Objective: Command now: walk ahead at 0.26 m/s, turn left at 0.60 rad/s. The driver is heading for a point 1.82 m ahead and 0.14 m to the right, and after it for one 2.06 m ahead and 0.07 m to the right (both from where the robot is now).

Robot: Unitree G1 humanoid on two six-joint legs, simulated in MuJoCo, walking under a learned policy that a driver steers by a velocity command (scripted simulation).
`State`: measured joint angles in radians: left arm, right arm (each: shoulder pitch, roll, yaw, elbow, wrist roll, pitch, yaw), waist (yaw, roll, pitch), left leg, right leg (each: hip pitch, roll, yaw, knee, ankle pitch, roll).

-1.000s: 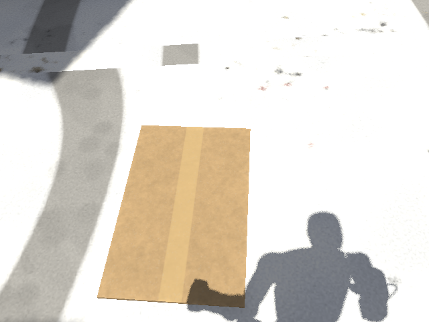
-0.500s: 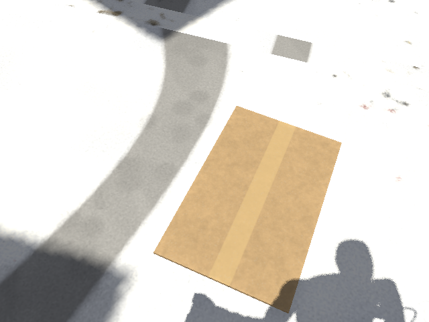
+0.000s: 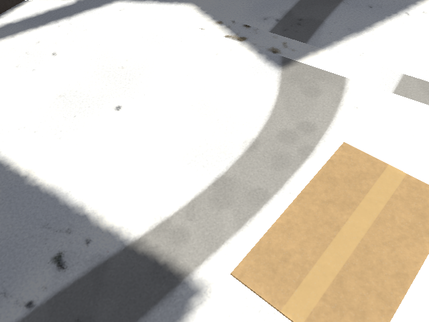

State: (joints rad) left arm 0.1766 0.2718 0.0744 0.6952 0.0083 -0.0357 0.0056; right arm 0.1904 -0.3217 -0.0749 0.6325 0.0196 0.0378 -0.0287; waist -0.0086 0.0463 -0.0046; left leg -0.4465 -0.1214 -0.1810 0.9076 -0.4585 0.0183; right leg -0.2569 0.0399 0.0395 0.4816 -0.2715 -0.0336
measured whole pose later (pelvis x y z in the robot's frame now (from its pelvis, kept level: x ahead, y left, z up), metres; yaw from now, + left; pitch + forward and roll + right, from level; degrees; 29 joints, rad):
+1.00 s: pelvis +0.46 +0.09 -0.01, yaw +10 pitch +2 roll +0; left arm 0.12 0.27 0.03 0.68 0.01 -0.08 -0.03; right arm 0.35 -0.30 -0.04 0.83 0.02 -0.07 0.01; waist -0.03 0.01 0.06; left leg -0.26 -0.01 -0.06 1.10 -0.44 0.03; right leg -0.44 0.03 -0.04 0.54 -0.16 -0.24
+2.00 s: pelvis +0.95 +0.14 -0.02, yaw -14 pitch +1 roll +1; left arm 0.14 0.30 0.07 0.60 -0.02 -0.02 -0.04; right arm 0.25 -0.31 -0.06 0.85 0.02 -0.08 0.01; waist -0.03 0.00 0.08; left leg -0.22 0.06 0.03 1.14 -0.49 -0.02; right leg -0.47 0.04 -0.04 0.65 -0.21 -0.11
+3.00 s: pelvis +1.36 +0.00 -0.01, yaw -31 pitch +1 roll +0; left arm 0.13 0.23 0.03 0.68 0.00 0.01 0.01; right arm 0.23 -0.27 -0.02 0.86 -0.01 -0.02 0.00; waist -0.03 0.04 -0.01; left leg -0.20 0.01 0.01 0.58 -0.41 0.00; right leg -0.36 0.02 0.02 0.57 -0.24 -0.02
